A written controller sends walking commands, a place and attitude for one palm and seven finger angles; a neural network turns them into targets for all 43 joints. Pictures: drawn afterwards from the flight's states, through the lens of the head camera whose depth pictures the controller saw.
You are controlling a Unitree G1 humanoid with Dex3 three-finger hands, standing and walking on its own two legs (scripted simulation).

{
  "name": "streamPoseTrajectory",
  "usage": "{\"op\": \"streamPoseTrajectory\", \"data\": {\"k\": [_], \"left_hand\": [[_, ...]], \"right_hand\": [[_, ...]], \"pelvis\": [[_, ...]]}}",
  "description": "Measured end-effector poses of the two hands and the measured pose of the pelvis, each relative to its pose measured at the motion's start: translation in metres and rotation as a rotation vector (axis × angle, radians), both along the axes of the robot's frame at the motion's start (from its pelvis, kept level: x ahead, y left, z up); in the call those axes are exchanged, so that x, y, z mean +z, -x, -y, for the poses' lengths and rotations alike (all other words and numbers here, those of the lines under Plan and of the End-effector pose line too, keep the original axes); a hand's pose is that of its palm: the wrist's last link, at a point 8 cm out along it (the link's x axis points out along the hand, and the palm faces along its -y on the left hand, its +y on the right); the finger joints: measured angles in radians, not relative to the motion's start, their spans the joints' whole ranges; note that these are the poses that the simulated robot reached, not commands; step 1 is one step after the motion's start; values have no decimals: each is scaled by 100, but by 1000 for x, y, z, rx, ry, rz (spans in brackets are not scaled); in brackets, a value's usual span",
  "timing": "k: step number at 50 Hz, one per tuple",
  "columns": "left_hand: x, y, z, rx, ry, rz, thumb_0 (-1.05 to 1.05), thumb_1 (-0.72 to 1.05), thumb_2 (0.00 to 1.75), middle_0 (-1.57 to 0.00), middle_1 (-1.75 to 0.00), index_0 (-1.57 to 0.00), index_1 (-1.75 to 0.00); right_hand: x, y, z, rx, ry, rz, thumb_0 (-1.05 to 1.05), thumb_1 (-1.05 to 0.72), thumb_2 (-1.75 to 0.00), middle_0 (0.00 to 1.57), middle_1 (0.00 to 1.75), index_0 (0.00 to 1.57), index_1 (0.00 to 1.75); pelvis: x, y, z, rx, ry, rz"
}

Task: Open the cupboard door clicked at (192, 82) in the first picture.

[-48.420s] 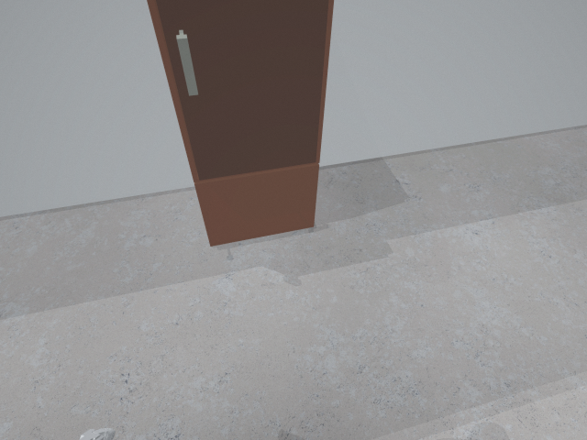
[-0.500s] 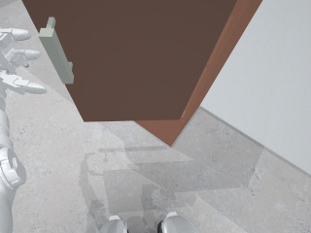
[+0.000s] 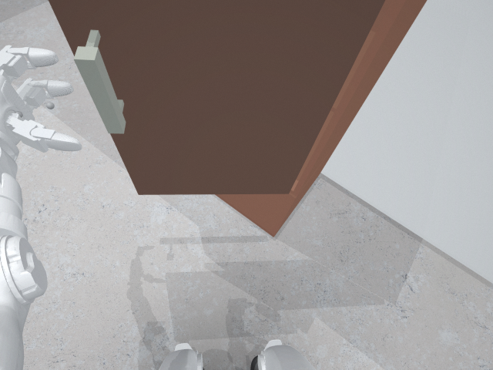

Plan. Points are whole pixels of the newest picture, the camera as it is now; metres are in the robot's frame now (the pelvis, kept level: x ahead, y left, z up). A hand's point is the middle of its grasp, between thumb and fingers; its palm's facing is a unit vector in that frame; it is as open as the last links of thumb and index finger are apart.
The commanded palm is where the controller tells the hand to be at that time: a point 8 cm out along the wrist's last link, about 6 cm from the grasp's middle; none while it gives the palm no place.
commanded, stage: slide the fingers in behind the handle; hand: left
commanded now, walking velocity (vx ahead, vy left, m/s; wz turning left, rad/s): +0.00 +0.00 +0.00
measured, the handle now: (106, 85) +0.53 +0.19 +0.10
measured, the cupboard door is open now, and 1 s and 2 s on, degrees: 40 40 40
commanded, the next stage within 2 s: close the thumb around the handle in 1.62 s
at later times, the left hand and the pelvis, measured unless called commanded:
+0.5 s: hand (75, 108) +0.48 +0.22 +0.11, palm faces -0.01 -1.00 +0.01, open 14.0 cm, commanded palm +0.46 +0.26 +0.11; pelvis -0.01 +0.00 +0.00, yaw +0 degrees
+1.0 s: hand (98, 111) +0.47 +0.19 +0.11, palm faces -0.01 -1.00 +0.01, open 14.0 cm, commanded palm +0.45 +0.23 +0.11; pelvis -0.01 -0.01 +0.00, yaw +0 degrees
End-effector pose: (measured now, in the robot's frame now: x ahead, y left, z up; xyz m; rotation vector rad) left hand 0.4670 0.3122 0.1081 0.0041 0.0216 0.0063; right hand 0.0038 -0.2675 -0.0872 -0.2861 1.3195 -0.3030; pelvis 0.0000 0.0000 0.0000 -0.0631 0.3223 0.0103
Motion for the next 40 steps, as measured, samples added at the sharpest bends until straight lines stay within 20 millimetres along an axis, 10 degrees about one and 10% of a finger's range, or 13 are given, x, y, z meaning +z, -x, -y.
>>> {"op": "streamPoseTrajectory", "data": {"k": [40], "left_hand": [[1,9,55,-14,12,7,-1,-50,30,-30,-120,-30,-120]], "right_hand": [[-5,6,4,1,-36,49,1,-90,-90,20,30,20,30]], "pelvis": [[1,9,8,1,-14,36]]}}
